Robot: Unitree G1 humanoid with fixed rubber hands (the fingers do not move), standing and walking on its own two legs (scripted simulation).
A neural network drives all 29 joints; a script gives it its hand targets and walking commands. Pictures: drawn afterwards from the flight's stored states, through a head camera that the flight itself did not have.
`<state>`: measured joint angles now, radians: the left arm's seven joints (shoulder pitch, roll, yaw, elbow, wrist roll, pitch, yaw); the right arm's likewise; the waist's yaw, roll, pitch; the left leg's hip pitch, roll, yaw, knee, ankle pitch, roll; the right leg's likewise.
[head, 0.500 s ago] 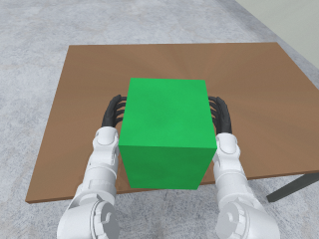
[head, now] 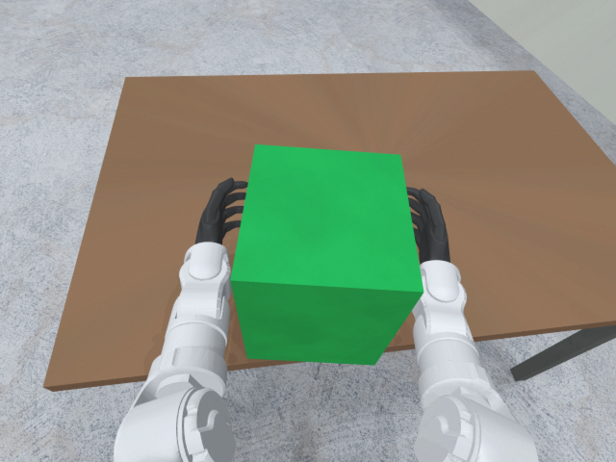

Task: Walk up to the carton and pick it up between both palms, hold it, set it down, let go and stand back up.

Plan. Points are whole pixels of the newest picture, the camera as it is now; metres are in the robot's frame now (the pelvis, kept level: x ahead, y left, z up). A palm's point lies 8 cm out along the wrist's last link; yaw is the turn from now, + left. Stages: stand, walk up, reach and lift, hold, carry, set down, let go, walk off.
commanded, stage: set down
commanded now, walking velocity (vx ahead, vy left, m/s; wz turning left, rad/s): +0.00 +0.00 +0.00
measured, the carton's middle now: (319, 262) +0.39 +0.00 -0.01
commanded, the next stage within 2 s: none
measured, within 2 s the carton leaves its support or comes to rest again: neither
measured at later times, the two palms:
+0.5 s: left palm (214, 238) +0.40 +0.15 +0.03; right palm (428, 247) +0.40 -0.15 +0.04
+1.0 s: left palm (179, 217) +0.41 +0.19 +0.06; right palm (467, 220) +0.43 -0.20 +0.07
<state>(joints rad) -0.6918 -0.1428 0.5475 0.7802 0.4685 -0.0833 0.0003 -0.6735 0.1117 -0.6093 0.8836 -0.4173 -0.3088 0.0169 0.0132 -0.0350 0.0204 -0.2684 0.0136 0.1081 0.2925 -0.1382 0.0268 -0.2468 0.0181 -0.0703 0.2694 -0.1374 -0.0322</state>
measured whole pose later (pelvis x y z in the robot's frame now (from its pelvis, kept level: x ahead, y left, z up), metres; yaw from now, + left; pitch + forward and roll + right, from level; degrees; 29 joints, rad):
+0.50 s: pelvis +0.00 +0.00 +0.00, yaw -2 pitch +8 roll -1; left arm -0.72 -0.06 0.44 0.92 0.36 -0.14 0.10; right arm -0.73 0.02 -0.41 1.03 -0.23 -0.25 -0.04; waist 0.03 -0.04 -0.01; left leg -0.33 0.03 0.14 0.36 -0.17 0.03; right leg -0.31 0.03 -0.04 0.31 -0.15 -0.03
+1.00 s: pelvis -0.01 -0.01 -0.02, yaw -1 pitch +17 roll -2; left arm -0.93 0.21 0.01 1.35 -0.21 -0.31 0.10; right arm -0.97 -0.28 0.11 1.39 0.38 -0.27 -0.05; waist 0.04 0.00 -0.22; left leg -0.64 0.05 0.06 0.57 -0.23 0.01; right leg -0.60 0.05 -0.08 0.50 -0.21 -0.05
